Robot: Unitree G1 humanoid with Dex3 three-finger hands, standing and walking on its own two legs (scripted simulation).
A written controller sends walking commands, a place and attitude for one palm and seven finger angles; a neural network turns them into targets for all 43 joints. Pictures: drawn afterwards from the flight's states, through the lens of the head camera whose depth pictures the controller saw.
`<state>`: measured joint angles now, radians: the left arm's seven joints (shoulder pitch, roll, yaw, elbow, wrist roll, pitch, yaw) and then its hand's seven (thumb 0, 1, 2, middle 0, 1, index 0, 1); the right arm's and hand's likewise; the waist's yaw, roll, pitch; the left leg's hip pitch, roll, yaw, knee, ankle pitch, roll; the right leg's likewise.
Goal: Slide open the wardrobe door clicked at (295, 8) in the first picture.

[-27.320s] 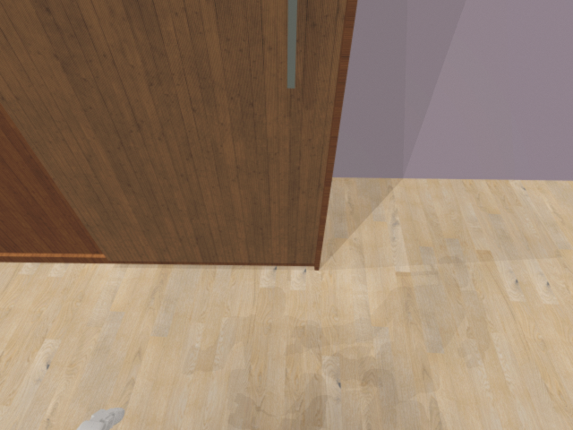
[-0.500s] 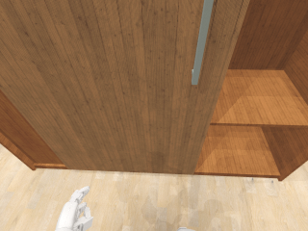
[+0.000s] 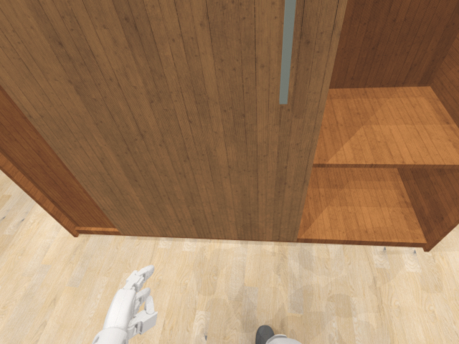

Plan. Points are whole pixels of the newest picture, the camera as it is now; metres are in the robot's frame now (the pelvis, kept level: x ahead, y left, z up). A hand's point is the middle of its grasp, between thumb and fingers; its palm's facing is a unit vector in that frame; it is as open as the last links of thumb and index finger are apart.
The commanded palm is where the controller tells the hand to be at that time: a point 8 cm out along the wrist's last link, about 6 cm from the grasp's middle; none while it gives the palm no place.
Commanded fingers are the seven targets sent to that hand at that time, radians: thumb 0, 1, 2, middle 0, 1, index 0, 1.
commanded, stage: stop stepping back and stand still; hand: right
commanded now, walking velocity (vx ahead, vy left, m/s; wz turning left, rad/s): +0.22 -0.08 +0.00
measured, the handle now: (287, 30) +0.62 -0.14 +0.24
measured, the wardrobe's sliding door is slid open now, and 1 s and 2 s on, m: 0.56 0.56 0.56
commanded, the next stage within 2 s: let the arm hang, fingers relaxed in 0.82 s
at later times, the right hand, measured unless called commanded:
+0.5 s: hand out of the picture +0.18 -0.30 +0.17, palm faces +0.42 +0.79 -0.46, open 7.4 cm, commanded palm +0.13 -0.33 +0.18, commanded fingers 0.00 -0.90 -0.90 0.20 0.30 0.20 0.30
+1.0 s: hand (452, 255) +0.23 -0.32 +0.07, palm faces +0.25 +0.83 -0.49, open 7.4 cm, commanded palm none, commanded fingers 0.00 -0.90 -0.90 0.20 0.30 0.20 0.30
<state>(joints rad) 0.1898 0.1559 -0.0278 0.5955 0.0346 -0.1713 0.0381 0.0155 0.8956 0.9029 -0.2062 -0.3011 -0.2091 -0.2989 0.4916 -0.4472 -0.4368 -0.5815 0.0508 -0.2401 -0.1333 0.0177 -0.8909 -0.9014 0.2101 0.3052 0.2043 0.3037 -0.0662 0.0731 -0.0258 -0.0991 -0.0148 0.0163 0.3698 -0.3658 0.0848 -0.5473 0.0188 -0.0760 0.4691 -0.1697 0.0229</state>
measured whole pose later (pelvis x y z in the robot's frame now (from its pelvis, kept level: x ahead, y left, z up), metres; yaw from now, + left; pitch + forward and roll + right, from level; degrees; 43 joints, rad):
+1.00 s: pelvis +0.01 -0.05 +0.00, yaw -1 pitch +2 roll +1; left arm 0.15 0.26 -0.01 0.74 0.01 -0.12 0.00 0.01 0.90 0.90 -0.21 -0.30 -0.21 -0.30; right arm 0.35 -0.40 -0.23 -0.04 -0.01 -0.12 -0.05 0.01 -0.89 -0.90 0.21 0.30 0.20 0.30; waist -0.03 -0.04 -0.04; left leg -0.23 0.01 0.04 0.55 -0.35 0.00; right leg -0.36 0.02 -0.01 0.57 -0.25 -0.03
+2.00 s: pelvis +0.00 -0.06 +0.01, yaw -1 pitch -1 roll +0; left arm 0.22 0.16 0.00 1.14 0.02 0.01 0.03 0.01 0.91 0.90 -0.20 -0.30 -0.20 -0.30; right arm 0.23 -0.17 0.00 1.13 -0.01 0.00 -0.02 0.01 -0.92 -0.90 0.20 0.30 0.20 0.30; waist 0.02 0.00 0.04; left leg -0.12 0.02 0.04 0.41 -0.28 -0.01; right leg -0.25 0.03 -0.01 0.43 -0.17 -0.03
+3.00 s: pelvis +0.02 -0.05 +0.01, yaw +0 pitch -1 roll +0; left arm 0.19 0.18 0.00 1.16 0.01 -0.01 0.04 0.01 0.90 0.90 -0.20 -0.30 -0.20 -0.30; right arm 0.23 -0.19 0.00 1.14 0.00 0.00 -0.02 0.01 -0.91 -0.90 0.20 0.30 0.20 0.30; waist 0.01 0.01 0.05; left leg -0.05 0.02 0.04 0.35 -0.28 -0.01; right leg -0.19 0.03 -0.01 0.39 -0.18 -0.03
